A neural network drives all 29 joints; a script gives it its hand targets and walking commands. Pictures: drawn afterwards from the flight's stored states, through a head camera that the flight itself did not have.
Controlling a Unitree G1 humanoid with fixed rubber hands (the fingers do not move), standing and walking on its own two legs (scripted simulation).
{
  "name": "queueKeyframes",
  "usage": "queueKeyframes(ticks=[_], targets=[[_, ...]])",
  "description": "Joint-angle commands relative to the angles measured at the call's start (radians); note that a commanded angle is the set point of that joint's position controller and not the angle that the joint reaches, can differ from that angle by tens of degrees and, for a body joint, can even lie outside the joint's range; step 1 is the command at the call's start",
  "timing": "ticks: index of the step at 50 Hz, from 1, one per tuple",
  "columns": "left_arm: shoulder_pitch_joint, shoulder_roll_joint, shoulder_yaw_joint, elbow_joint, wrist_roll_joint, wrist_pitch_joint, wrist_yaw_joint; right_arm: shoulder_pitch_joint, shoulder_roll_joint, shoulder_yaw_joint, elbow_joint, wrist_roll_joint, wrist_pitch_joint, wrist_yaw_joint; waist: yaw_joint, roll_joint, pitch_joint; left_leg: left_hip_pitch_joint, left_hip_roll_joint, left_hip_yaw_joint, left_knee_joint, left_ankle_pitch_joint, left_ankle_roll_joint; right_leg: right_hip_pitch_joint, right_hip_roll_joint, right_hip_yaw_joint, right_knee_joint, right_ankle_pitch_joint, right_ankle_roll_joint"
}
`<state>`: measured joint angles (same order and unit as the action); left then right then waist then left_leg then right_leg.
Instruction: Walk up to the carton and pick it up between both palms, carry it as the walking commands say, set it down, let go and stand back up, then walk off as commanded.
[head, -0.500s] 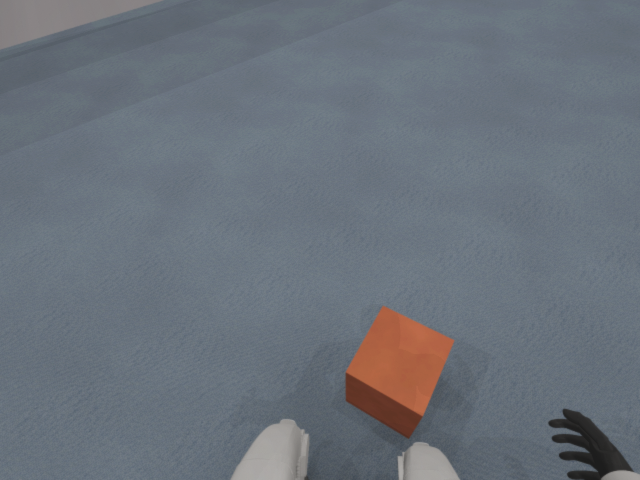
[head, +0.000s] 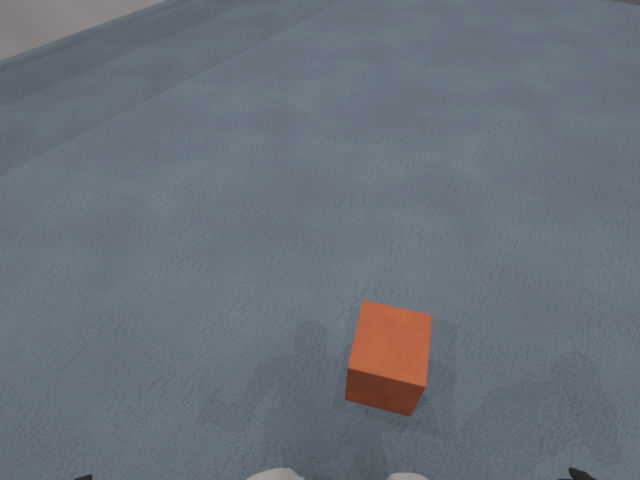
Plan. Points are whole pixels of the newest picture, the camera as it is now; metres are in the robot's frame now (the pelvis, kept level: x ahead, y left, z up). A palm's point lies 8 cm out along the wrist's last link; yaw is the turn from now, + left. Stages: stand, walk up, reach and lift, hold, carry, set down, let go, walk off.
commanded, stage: walk up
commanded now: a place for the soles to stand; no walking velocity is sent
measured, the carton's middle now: (386, 359) +0.53 -0.16 -0.62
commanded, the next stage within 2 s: none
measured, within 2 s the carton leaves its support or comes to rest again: neither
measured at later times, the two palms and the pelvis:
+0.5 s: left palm (108, 462) +0.16 +0.31 -0.11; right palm out of the picture -0.01 -0.34 -0.07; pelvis +0.01 +0.01 -0.02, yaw -5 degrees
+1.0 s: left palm (156, 435) +0.20 +0.25 -0.10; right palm out of the picture +0.06 -0.39 -0.07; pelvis +0.03 -0.04 -0.02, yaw -8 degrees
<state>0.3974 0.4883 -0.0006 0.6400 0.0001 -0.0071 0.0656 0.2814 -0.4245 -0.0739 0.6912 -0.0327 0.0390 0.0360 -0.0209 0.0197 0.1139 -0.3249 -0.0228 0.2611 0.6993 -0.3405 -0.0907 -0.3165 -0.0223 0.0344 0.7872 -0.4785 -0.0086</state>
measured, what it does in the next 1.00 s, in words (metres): steps on the spot: right foot, then left foot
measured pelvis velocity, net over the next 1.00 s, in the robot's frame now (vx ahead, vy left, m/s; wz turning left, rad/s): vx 0.03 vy -0.04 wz -0.14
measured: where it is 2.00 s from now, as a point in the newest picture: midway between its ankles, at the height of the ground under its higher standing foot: outside the picture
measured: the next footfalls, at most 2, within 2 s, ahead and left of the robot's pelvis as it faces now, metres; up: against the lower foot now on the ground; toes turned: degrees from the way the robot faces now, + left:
right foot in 0.02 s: +0.07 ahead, -0.14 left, +0.00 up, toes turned +1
left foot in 0.14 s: +0.06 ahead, +0.14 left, +0.00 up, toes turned -2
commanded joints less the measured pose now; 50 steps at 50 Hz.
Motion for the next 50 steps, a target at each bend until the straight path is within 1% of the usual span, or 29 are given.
queueKeyframes(ticks=[1, 2, 3, 4, 5, 6, 7, 8, 9, 11, 14, 16, 18, 24, 26, 27, 28, 29, 30, 31, 32, 34, 37, 43, 44, 45, 46, 48, 50], targets=[[-0.06, 0.289, 0.168, -0.036, 0.033, -0.003, 0.006, -0.025, -0.23, -0.087, -0.081, 0.025, -0.051, -0.042, 0.02, -0.323, -0.032, -0.26, 0.081, -0.492, 0.732, -0.339, 0.04, -0.11, -0.394, 0.774, -0.448, -0.31, -0.41], [-0.188, 0.274, 0.142, -0.089, 0.033, -0.017, 0.011, -0.017, -0.264, -0.088, -0.065, 0.042, -0.073, -0.038, -0.032, -0.159, 0.026, -0.174, 0.093, -0.544, 0.698, -0.325, 0.097, -0.263, -0.395, 0.722, -0.401, -0.24, -0.384], [-0.255, 0.267, 0.124, -0.097, 0.034, -0.032, 0.021, -0.004, -0.249, -0.09, -0.055, 0.056, -0.074, -0.025, -0.067, -0.117, 0.043, -0.067, 0.139, -0.605, 0.493, -0.307, 0.131, -0.352, -0.331, 0.6, -0.307, -0.124, -0.323], [-0.298, 0.264, 0.112, -0.09, 0.05, -0.043, 0.025, 0.121, -0.217, -0.086, -0.009, 0.062, -0.069, -0.016, -0.15, -0.16, 0.0, 0.107, 0.14, -0.477, 0.2, -0.12, 0.148, -0.405, -0.215, 0.428, -0.251, 0.001, -0.229], [-0.276, 0.209, 0.097, -0.074, 0.058, -0.035, 0.004, 0.251, -0.218, -0.097, 0.056, 0.053, -0.083, -0.014, -0.212, -0.096, -0.08, 0.356, 0.076, -0.313, -0.019, -0.018, 0.128, -0.473, -0.081, 0.226, -0.098, 0.08, -0.144], [-0.2, 0.115, 0.083, -0.062, 0.061, -0.018, -0.017, 0.317, -0.247, -0.111, 0.085, 0.015, -0.103, -0.028, -0.214, 0.109, -0.113, 0.395, 0.076, -0.379, -0.186, -0.135, 0.074, -0.467, 0.055, 0.136, 0.251, 0.046, -0.072], [-0.139, 0.058, 0.071, -0.071, 0.053, -0.007, -0.035, 0.325, -0.333, -0.113, 0.069, -0.002, -0.12, -0.051, -0.183, 0.233, -0.038, 0.316, 0.297, -0.792, -0.357, -0.369, 0.078, -0.634, 0.149, 0.191, 0.48, -0.098, -0.022], [-0.1, 0.15, 0.094, -0.064, 0.046, 0.004, -0.038, 0.203, -0.394, -0.117, 0.017, 0.016, -0.127, -0.066, -0.089, 0.055, 0.043, 0.118, 0.429, -0.983, -0.483, -0.5, 0.149, -0.591, 0.098, 0.247, 0.497, -0.048, -0.027], [-0.092, 0.21, 0.118, -0.055, 0.045, 0.009, -0.049, 0.12, -0.396, -0.119, 0.003, 0.018, -0.133, -0.082, -0.021, -0.019, 0.094, 0.063, 0.41, -0.956, -0.483, -0.519, 0.177, -0.57, 0.068, 0.239, 0.515, 0.007, -0.025], [-0.134, 0.252, 0.133, -0.019, 0.045, 0.02, -0.065, 0.105, -0.367, -0.115, 0.021, 0.014, -0.149, -0.105, -0.02, -0.101, 0.113, 0.035, 0.418, -0.955, -0.428, -0.359, 0.147, -0.518, 0.03, 0.241, 0.511, 0.097, -0.006], [-0.059, 0.183, 0.13, 0.011, 0.027, 0.031, -0.081, 0.127, -0.321, -0.099, 0.013, 0.015, -0.171, -0.11, 0.026, -0.023, 0.061, 0.104, 0.34, -0.662, -0.301, 0.204, 0.058, -0.454, 0.034, 0.22, 0.425, 0.192, -0.012], [-0.089, 0.17, 0.132, 0.018, 0.025, 0.046, -0.084, 0.143, -0.308, -0.096, 0.01, 0.018, -0.173, -0.112, 0.029, -0.025, 0.046, 0.079, 0.33, -0.604, -0.274, 0.346, 0.058, -0.393, 0.042, 0.208, 0.403, 0.218, -0.014], [-0.131, 0.161, 0.126, 0.01, 0.025, 0.057, -0.087, 0.144, -0.314, -0.101, 0.003, 0.013, -0.168, -0.113, 0.023, 0.025, 0.051, 0.058, 0.326, -0.556, -0.264, 0.343, 0.092, -0.369, 0.04, 0.182, 0.373, 0.213, -0.009], [-0.196, 0.191, 0.129, -0.029, 0.036, 0.044, -0.099, 0.096, -0.353, -0.116, -0.034, -0.008, -0.151, -0.105, 0.019, 0.126, 0.034, 0.037, 0.404, -0.559, -0.195, 0.028, 0.311, -0.317, -0.024, 0.089, 0.217, -0.009, -0.014], [-0.153, 0.204, 0.135, -0.018, 0.041, 0.028, -0.108, 0.052, -0.363, -0.113, -0.041, -0.011, -0.142, -0.097, 0.047, 0.144, -0.009, -0.027, 0.388, -0.484, -0.149, 0.025, 0.317, -0.165, -0.025, -0.023, 0.075, -0.053, -0.031], [-0.079, 0.216, 0.145, -0.002, 0.044, 0.015, -0.108, 0.017, -0.345, -0.099, -0.046, -0.009, -0.136, -0.091, 0.098, 0.11, -0.047, -0.123, 0.35, -0.401, -0.035, 0.066, 0.28, 0.016, -0.008, -0.037, -0.041, -0.008, -0.047], [0.004, 0.252, 0.167, 0.022, 0.051, 0.001, -0.101, 0.066, -0.278, -0.077, -0.036, -0.01, -0.128, -0.085, 0.137, -0.051, -0.114, -0.202, 0.243, -0.302, 0.253, 0.163, 0.234, 0.193, 0.035, 0.031, -0.123, -0.029, -0.055], [0.032, 0.326, 0.187, 0.006, 0.054, -0.004, -0.089, 0.123, -0.202, -0.053, -0.034, 0.011, -0.123, -0.085, 0.134, -0.343, -0.101, -0.322, 0.071, -0.201, 0.619, -0.031, 0.145, 0.173, -0.105, 0.434, -0.324, -0.004, -0.133], [-0.074, 0.321, 0.161, -0.047, 0.035, -0.007, -0.081, 0.137, -0.183, -0.033, -0.043, 0.029, -0.116, -0.098, 0.055, -0.293, -0.064, -0.374, 0.015, -0.263, 0.597, -0.224, 0.128, 0.066, -0.202, 0.771, -0.441, 0.109, -0.214], [-0.106, 0.301, 0.143, -0.043, 0.032, -0.008, -0.079, 0.096, -0.234, -0.046, -0.025, 0.03, -0.109, -0.102, 0.046, -0.153, -0.052, -0.371, 0.047, -0.299, 0.578, -0.245, 0.131, 0.057, -0.208, 0.763, -0.407, 0.144, -0.266], [-0.093, 0.271, 0.134, -0.024, 0.029, -0.004, -0.076, 0.037, -0.26, -0.057, -0.012, 0.031, -0.109, -0.097, 0.063, -0.092, -0.039, -0.346, 0.053, -0.307, 0.552, -0.268, 0.139, 0.009, -0.17, 0.712, -0.393, 0.126, -0.236], [-0.102, 0.256, 0.13, -0.022, 0.035, -0.006, -0.065, 0.059, -0.239, -0.049, 0.011, 0.035, -0.114, -0.085, 0.04, -0.116, -0.068, -0.298, 0.065, -0.288, 0.409, -0.286, 0.13, 0.02, -0.123, 0.579, -0.331, 0.083, -0.199], [-0.087, 0.249, 0.122, -0.028, 0.044, 0.0, -0.066, 0.041, -0.244, -0.056, 0.022, 0.033, -0.107, -0.078, 0.043, -0.135, -0.104, -0.205, 0.048, -0.257, 0.277, -0.275, 0.126, -0.041, -0.121, 0.567, -0.352, -0.03, -0.206], [-0.167, 0.212, 0.106, -0.054, 0.033, 0.019, -0.08, 0.057, -0.226, -0.058, 0.053, 0.032, -0.113, -0.084, 0.012, -0.139, -0.124, 0.052, 0.019, -0.202, 0.01, -0.03, 0.132, -0.174, -0.076, 0.449, -0.27, 0.119, -0.15], [-0.176, 0.188, 0.099, -0.059, 0.03, 0.023, -0.082, 0.084, -0.235, -0.065, 0.06, 0.024, -0.119, -0.087, -0.007, -0.103, -0.14, 0.138, 0.037, -0.247, -0.071, -0.038, 0.149, -0.216, -0.056, 0.392, -0.199, 0.124, -0.136], [-0.179, 0.138, 0.087, -0.071, 0.023, 0.021, -0.085, 0.123, -0.273, -0.077, 0.06, 0.004, -0.129, -0.093, -0.033, 0.015, -0.172, 0.239, 0.15, -0.434, -0.163, -0.149, 0.201, -0.327, -0.018, 0.328, -0.043, 0.121, -0.094], [-0.171, 0.095, 0.076, -0.069, 0.016, 0.012, -0.083, 0.116, -0.337, -0.087, 0.044, -0.005, -0.138, -0.097, -0.041, 0.186, -0.156, 0.238, 0.363, -0.692, -0.29, -0.17, 0.283, -0.393, 0.076, 0.186, 0.174, 0.062, -0.04], [-0.143, 0.185, 0.103, -0.038, 0.029, 0.008, -0.077, 0.005, -0.355, -0.085, 0.024, 0.01, -0.138, -0.089, 0.012, 0.118, -0.105, 0.138, 0.496, -0.704, -0.247, 0.058, 0.389, -0.345, 0.03, 0.1, 0.244, -0.124, -0.013], [-0.113, 0.166, 0.107, -0.033, 0.026, -0.009, -0.093, -0.037, -0.327, -0.082, -0.001, 0.014, -0.137, -0.085, 0.044, 0.154, -0.128, 0.153, 0.419, -0.501, -0.096, 0.402, 0.345, -0.255, -0.007, 0.03, 0.089, -0.064, -0.013]])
